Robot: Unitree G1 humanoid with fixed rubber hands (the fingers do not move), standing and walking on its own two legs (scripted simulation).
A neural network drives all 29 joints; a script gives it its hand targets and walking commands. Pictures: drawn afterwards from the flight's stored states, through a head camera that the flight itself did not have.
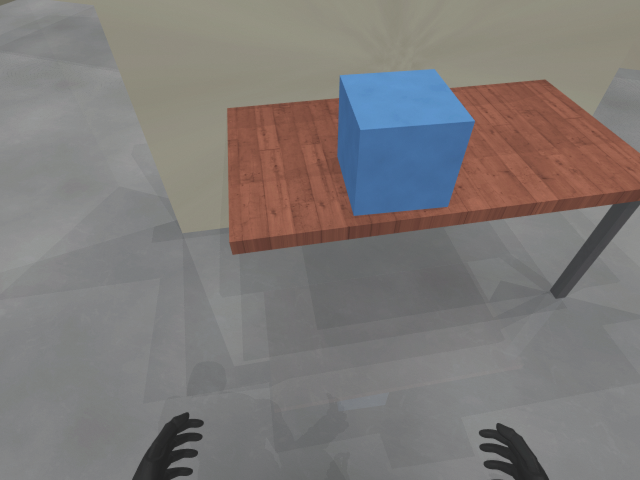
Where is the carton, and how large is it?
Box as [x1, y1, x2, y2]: [337, 69, 474, 215]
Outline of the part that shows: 434,69 340,75 337,156 354,215 447,206 474,120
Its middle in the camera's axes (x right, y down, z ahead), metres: +0.19 -0.24 +0.96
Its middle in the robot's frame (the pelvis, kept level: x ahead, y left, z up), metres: +0.90 -0.13 -0.07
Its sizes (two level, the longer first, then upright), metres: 0.255 0.243 0.240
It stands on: a table, 0.57 m high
